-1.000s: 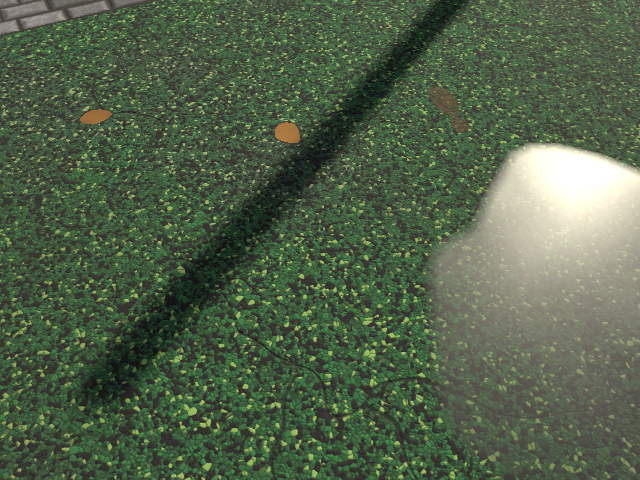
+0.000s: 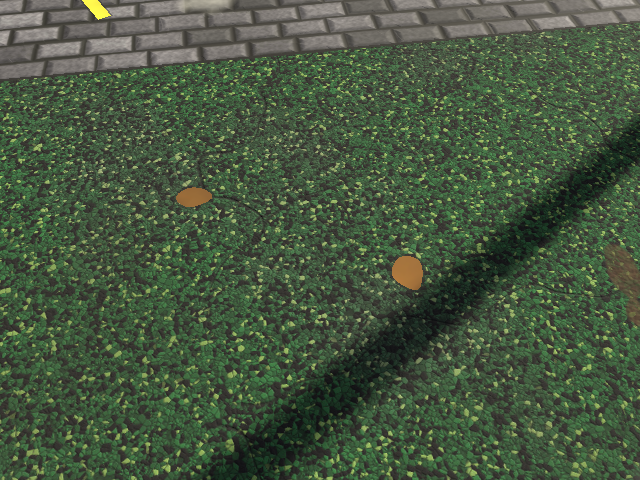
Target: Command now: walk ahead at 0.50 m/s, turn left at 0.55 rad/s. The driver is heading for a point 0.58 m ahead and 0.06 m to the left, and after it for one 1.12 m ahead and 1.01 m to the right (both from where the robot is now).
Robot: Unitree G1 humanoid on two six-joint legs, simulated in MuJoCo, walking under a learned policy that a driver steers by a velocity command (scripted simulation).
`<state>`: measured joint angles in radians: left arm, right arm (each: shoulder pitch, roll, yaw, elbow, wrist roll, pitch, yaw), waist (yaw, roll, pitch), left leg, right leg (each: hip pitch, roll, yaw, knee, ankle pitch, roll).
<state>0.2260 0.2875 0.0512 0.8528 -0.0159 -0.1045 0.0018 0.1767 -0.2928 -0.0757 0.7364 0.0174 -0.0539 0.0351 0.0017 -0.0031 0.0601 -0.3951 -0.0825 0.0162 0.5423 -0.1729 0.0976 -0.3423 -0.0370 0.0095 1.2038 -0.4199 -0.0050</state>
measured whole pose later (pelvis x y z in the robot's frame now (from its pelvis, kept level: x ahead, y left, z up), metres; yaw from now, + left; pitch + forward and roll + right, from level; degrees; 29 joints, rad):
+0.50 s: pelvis +0.29 -0.04 +0.01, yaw +16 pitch +1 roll -1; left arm 0.18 0.26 0.06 0.75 0.01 -0.11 -0.02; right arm 0.32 -0.30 -0.07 0.72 0.02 -0.03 -0.01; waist 0.00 0.04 0.01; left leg -0.43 -0.02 -0.09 1.18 -0.40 0.02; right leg -0.33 0.03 -0.03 0.48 -0.18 -0.02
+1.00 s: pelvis +0.47 +0.06 +0.01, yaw +11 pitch +2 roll +0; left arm 0.25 0.32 0.07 0.81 -0.02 0.02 0.03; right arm 0.09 -0.24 -0.04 0.68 -0.03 -0.03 0.00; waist 0.03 -0.03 0.05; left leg -0.39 0.04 0.08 0.47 -0.12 0.03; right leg -0.51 -0.04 0.01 1.12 -0.51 0.09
